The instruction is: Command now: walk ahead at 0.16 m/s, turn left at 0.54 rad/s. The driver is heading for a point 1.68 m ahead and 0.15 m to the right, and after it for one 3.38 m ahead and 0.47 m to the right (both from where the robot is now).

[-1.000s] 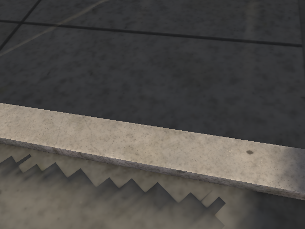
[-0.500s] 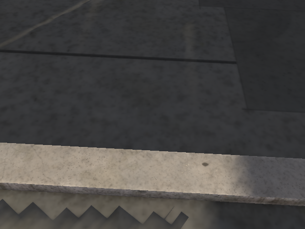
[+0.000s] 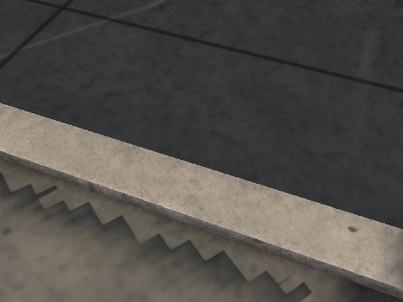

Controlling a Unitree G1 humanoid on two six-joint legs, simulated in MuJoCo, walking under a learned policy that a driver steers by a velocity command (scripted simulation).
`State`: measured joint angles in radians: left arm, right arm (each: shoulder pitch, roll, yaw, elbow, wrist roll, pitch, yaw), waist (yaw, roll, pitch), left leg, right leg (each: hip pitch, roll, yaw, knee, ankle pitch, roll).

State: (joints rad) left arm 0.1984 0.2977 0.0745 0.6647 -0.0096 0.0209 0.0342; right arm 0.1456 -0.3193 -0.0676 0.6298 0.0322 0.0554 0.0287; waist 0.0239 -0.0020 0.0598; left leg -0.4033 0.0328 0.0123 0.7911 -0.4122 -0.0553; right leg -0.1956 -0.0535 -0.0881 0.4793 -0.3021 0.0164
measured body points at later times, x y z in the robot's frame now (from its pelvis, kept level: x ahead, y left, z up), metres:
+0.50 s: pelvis +0.18 +0.05 +0.00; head +0.21 +0.06 +0.44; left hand +0.38 +0.30 -0.09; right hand +0.23 -0.25 -0.11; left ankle +0.00 +0.12 -0.74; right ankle +0.36 -0.06 -0.71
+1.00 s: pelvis +0.47 +0.07 +0.00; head +0.50 +0.06 +0.44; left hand +0.57 +0.35 -0.12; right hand +0.66 -0.20 -0.07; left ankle +0.58 +0.20 -0.73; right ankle +0.36 -0.05 -0.74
